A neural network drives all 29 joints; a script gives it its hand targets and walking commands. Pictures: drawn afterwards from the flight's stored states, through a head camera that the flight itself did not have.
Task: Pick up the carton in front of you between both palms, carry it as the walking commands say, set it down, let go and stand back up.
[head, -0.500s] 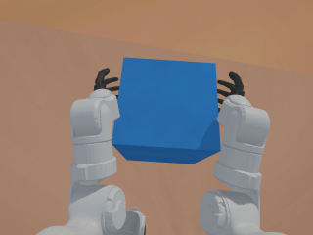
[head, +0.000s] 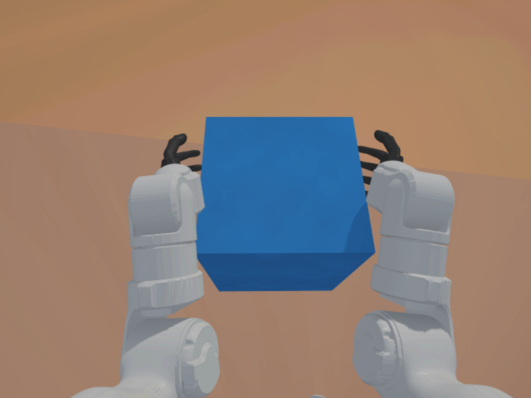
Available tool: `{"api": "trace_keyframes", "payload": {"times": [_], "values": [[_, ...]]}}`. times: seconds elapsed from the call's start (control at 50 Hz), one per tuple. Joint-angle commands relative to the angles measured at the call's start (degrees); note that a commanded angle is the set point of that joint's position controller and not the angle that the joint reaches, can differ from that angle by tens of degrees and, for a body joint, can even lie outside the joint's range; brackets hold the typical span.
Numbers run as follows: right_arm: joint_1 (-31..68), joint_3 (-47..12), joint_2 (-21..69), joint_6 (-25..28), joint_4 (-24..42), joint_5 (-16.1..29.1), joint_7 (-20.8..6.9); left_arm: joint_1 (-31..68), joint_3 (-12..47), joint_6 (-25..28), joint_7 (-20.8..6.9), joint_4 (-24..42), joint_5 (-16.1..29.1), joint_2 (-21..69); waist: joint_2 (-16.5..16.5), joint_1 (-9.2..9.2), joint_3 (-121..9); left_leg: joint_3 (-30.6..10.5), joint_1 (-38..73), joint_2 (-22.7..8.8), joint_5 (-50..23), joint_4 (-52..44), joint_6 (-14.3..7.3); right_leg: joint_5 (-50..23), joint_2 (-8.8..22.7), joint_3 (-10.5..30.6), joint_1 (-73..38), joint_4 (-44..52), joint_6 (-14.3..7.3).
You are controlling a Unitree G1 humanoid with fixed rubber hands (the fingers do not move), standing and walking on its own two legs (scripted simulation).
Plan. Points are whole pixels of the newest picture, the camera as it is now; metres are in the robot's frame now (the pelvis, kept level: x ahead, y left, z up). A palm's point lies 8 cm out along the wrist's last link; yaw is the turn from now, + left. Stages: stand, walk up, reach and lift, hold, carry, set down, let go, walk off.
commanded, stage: carry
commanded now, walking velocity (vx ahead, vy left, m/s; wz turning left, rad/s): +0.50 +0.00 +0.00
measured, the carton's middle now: (277, 215) +0.39 +0.00 +0.07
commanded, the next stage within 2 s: none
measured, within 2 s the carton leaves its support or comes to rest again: neither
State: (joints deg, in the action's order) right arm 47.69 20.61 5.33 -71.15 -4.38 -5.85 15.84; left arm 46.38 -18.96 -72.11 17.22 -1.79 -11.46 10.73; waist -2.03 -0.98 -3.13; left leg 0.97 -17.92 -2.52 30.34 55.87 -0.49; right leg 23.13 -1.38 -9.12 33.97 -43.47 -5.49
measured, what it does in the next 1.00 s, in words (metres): climbs: left foot 0.03 m higher, then right foot 0.05 m higher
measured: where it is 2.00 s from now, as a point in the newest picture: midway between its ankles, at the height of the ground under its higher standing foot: (261, 159)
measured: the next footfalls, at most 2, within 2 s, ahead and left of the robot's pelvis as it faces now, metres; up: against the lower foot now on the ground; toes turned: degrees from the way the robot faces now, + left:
left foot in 0.30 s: +0.37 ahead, +0.12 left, +0.03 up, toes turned +6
right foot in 0.70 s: +0.62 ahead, -0.08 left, +0.08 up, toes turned -6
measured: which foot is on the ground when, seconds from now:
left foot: up 0.00-0.28, down 0.30-0.70, up 0.72-1.00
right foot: down 0.00-0.34, up 0.36-0.68, down 0.70-1.00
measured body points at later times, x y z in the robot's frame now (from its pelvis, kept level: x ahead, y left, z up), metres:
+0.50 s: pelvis +0.30 +0.04 +0.07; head +0.33 +0.04 +0.52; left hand +0.69 +0.15 +0.21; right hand +0.66 -0.14 +0.22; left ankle +0.33 +0.12 -0.66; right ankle +0.27 -0.07 -0.55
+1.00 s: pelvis +0.61 +0.01 +0.12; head +0.65 +0.01 +0.57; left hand +0.97 +0.20 +0.28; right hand +1.01 -0.09 +0.28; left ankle +0.72 +0.13 -0.54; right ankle +0.58 -0.08 -0.62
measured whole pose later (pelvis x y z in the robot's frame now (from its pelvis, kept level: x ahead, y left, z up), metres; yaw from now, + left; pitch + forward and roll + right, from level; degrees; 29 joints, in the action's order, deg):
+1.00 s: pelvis +0.61 +0.01 +0.12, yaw +1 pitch +5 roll +0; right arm 45.8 21.9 9.8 -70.9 4.1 -11.4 16.3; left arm 46.9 -17.4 -71.5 19.9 0.7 -4.6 8.7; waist 0.0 -7.3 -0.4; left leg 2.7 -44.5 -2.3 23.7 58.5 -2.3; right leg 28.3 -0.3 -7.3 15.2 -29.2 -3.7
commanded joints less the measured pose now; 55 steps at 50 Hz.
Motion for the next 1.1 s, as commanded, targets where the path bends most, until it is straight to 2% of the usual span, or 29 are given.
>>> {"api": "trace_keyframes", "payload": {"times": [0.0, 0.02, 0.06, 0.18, 0.24, 0.28, 0.3, 0.32, 0.34, 0.38, 0.4, 0.44, 0.56, 0.62, 0.66, 0.68, 0.7, 0.72, 0.74, 0.78, 0.8, 0.84, 0.88, 0.94, 0.98, 1.02, 1.04, 1.06, 1.08], "values": [[36.4, -29.8, 56.0, -1.9, -1.7, 16.6, -11.4, 40.1, 33.1, -0.2, -11.1, 1.5, 22.8, 49.9, 5.3, -5.79, -29.1, -4.2, -34.1, 3.7, -0.1, 31.0, -1.8, -17.3, 19.4, 42.1, -50.3, 17.5, -14.9], [35.7, -29.0, 55.9, -1.4, -1.0, 15.3, -11.1, 44.0, 35.4, 0.4, -11.8, 4.2, 25.9, 52.9, 1.8, -5.19, -27.7, -4.0, -34.7, 1.8, -1.3, 29.8, -2.3, -21.6, 18.5, 37.0, -47.0, 16.0, -12.8], [35.9, -28.5, 55.7, -0.2, 0.8, 13.1, -10.3, 50.4, 39.0, 1.6, -12.9, 7.2, 30.7, 57.3, 2.5, -3.39, -27.7, -3.7, -32.2, 0.2, -4.1, 23.5, -2.6, -14.6, 16.4, 30.8, -43.2, 17.9, -8.9], [35.9, -30.2, 49.9, 1.0, 5.4, 11.3, -8.6, 49.9, 39.7, 2.0, -13.8, 7.6, 34.2, 54.7, 7.9, -3.68, -25.2, 0.2, -25.6, -1.2, -6.7, 0.9, -1.8, -12.9, 15.9, 19.6, -36.4, 22.2, -8.1], [33.8, -30.9, 47.5, -0.7, 4.1, 11.7, -8.5, 44.7, 37.4, 0.5, -13.1, 3.6, 31.6, 51.7, 10.3, -1.85, -24.2, 8.4, -9.9, 3.3, -9.0, -12.8, -2.0, -17.1, 14.3, 12.7, -29.6, 22.2, -5.2], [31.7, -31.0, 47.5, -1.7, 1.1, 12.4, -8.7, 41.7, 35.7, -0.5, -12.6, 1.2, 29.4, 50.3, 7.1, 3.34, -27.8, 15.0, 10.2, 8.8, -12.8, -21.3, -3.7, -37.1, 11.6, 4.5, -24.4, 7.8, -1.7], [30.0, -30.7, 47.7, -1.9, -0.7, 13.2, -8.8, 41.1, 34.6, -1.0, -12.4, 0.4, 28.0, 49.1, 3.1, 6.42, -32.9, 7.4, 25.9, 4.2, -11.4, -21.0, -5.8, -34.0, 10.2, 2.2, -16.3, -4.5, 0.9], [29.6, -30.1, 46.7, -1.7, -1.4, 13.0, -8.6, 39.5, 32.7, -1.6, -12.2, 0.1, 26.7, 48.5, -13.3, 7.42, -38.9, -27.0, 36.2, -12.7, -2.4, -28.8, -14.6, -17.8, 3.4, 2.2, -1.9, -22.5, 5.3], [30.6, -30.5, 48.5, -1.9, -1.8, 13.5, -8.6, 40.2, 31.6, -1.7, -11.8, -0.6, 25.1, 47.2, -15.9, 7.42, -34.6, -42.3, 39.0, -16.0, -15.3, -36.3, -17.9, 8.5, -3.1, 6.5, 10.6, -33.4, 6.0], [36.0, -33.9, 53.6, -2.1, 2.4, 18.1, -9.9, 38.6, 28.9, -1.3, -11.0, -1.3, 22.3, 47.7, 0.9, 6.88, -28.5, -31.4, 33.7, -15.6, -33.2, -28.6, -16.9, 6.3, 1.1, 9.9, 17.7, -42.3, 4.0], [40.2, -36.2, 56.6, -1.8, 4.5, 21.1, -10.9, 37.9, 28.1, -0.9, -10.8, -1.2, 21.1, 48.2, 3.4, 6.45, -27.3, -27.2, 31.0, -14.5, -34.2, -28.3, -14.6, 4.8, 2.4, 10.2, 18.3, -40.5, 3.2], [47.1, -39.1, 60.9, -0.7, 7.9, 25.6, -12.4, 39.4, 27.8, 0.1, -10.4, 0.6, 19.5, 49.0, -0.4, 4.67, -27.8, -21.7, 28.2, -12.6, -25.2, -30.8, -11.2, 2.0, 3.3, 10.4, 16.1, -34.6, 2.2], [45.5, -39.0, 58.9, -0.6, 6.6, 27.4, -12.7, 39.4, 29.4, 0.7, -8.7, 4.6, 17.2, 44.1, -3.6, 5.16, -24.6, -12.4, 23.7, -12.8, -22.6, -36.1, -12.8, 1.6, 5.5, 7.2, 14.2, -17.2, 2.5], [40.9, -36.8, 56.4, -1.8, 2.1, 24.7, -12.2, 37.2, 30.0, -0.8, -9.0, 2.5, 17.3, 43.1, -6.0, 3.64, -23.0, -4.6, 17.0, -10.6, -28.8, -36.7, -10.0, -1.4, 1.7, -0.5, -0.1, -2.4, 2.1], [38.0, -35.0, 55.8, -2.3, -0.5, 22.8, -12.0, 36.0, 30.0, -1.4, -9.6, -0.2, 18.0, 43.5, -5.5, -1.18, -26.4, 2.3, 11.9, -9.0, -50.0, -24.9, -7.0, -4.9, -4.2, -7.3, -19.2, 5.2, 1.0], [36.0, -34.0, 55.2, -2.5, -1.8, 21.5, -11.9, 35.1, 29.9, -1.4, -9.8, -2.3, 18.6, 43.8, -1.8, -4.36, -30.6, 5.8, 4.9, -6.3, -54.0, -12.6, -4.2, -5.2, -4.6, -4.7, -35.3, 7.6, -1.1], [36.1, -32.8, 54.5, -2.7, -1.8, 20.2, -11.8, 33.4, 29.6, -1.1, -10.0, -3.2, 18.6, 44.0, 6.1, -6.73, -35.9, 6.1, -8.7, -2.3, -36.8, 3.1, -0.8, 10.8, 9.1, 20.3, -48.7, 14.1, -6.1], [36.0, -31.6, 54.7, -2.8, -1.3, 18.9, -11.7, 35.3, 30.3, -0.5, -10.0, -2.1, 19.1, 45.1, 20.8, -5.55, -34.8, 2.4, -24.5, 6.9, -0.5, 15.4, 0.3, 0.7, 19.5, 48.6, -54.5, 22.6, -14.3], [37.9, -31.0, 54.7, -2.4, -1.4, 17.4, -11.2, 37.2, 30.7, -0.6, -10.4, -1.1, 20.4, 46.6, 13.7, -5.22, -31.4, -3.1, -30.0, 5.6, 1.1, 25.9, -1.1, -8.5, 19.8, 48.9, -52.6, 21.4, -15.0], [36.0, -28.8, 54.7, -1.6, -0.4, 15.0, -10.5, 44.0, 35.1, 0.2, -11.7, 3.9, 26.3, 52.3, 2.6, -5.11, -28.2, -3.7, -33.5, 2.1, -1.4, 29.6, -2.3, -21.2, 18.4, 37.3, -47.1, 16.0, -12.3], [36.1, -28.5, 54.7, -1.1, 0.3, 14.0, -10.2, 47.7, 37.1, 0.7, -12.3, 5.8, 28.9, 55.0, 2.0, -4.36, -27.7, -3.8, -33.0, 0.8, -3.3, 26.5, -2.6, -19.7, 17.2, 33.7, -44.8, 16.5, -10.2], [37.1, -28.6, 54.2, 0.1, 2.9, 12.7, -9.6, 52.2, 39.5, 1.8, -13.3, 8.3, 32.8, 57.6, 4.8, -3.18, -27.8, -2.6, -30.8, 0.3, -4.4, 21.6, -2.5, -12.1, 16.2, 29.4, -41.6, 18.8, -8.4], [37.8, -29.3, 52.9, 0.8, 4.6, 12.1, -9.1, 52.9, 40.0, 2.2, -13.9, 9.1, 34.5, 57.3, 6.8, -3.27, -26.9, -1.0, -31.8, 0.0, -3.8, 17.4, -2.2, -10.4, 16.4, 26.7, -40.7, 20.3, -9.2], [36.3, -30.2, 49.7, 0.4, 5.4, 11.6, -8.4, 49.5, 39.0, 1.5, -13.5, 7.4, 33.8, 54.2, 7.7, -3.62, -25.7, -0.1, -27.4, -1.4, -6.5, 3.1, -1.9, -11.9, 16.2, 20.3, -37.7, 22.0, -8.4], [34.5, -30.7, 48.0, -0.7, 4.4, 11.6, -8.4, 45.4, 37.5, 0.5, -13.1, 4.4, 31.9, 52.0, 8.8, -3.44, -24.7, 3.9, -19.0, 0.5, -8.8, -7.5, -1.6, -13.1, 14.8, 15.3, -33.7, 23.1, -6.7], [33.4, -30.8, 47.8, -1.8, 2.4, 12.2, -8.7, 42.3, 35.7, -0.4, -12.7, 1.5, 29.7, 50.6, 10.0, -1.27, -24.1, 10.4, -7.8, 4.5, -9.7, -14.6, -2.4, -21.9, 14.1, 11.3, -29.8, 20.3, -4.7], [32.5, -30.9, 48.2, -2.2, 0.7, 12.6, -8.9, 41.2, 34.8, -0.8, -12.6, 0.3, 28.7, 50.1, 8.8, 1.47, -25.6, 14.0, 2.0, 7.2, -12.8, -19.4, -3.2, -32.0, 13.0, 7.0, -27.0, 13.2, -2.9], [31.0, -30.5, 48.2, -2.3, -1.4, 13.2, -9.0, 40.0, 34.0, -1.2, -12.4, -0.9, 27.4, 49.5, 5.9, 4.32, -29.6, 12.9, 16.3, 8.0, -12.6, -21.3, -4.8, -40.4, 10.6, 2.6, -22.2, 2.3, -0.4], [29.6, -29.9, 48.3, -2.3, -2.5, 13.6, -9.1, 39.6, 32.5, -1.5, -12.2, -1.4, 26.1, 48.3, -0.5, 7.58, -35.0, -5.7, 30.3, -3.3, -2.1, -25.2, -8.9, -27.1, 8.5, 1.6, -10.9, -11.9, 2.9]]}}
